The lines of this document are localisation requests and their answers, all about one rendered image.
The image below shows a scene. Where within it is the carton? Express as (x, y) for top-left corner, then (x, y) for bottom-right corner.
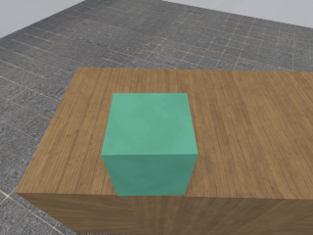
(101, 93), (199, 196)

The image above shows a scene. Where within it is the pedestal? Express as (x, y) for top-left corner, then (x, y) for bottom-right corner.
(15, 67), (313, 235)

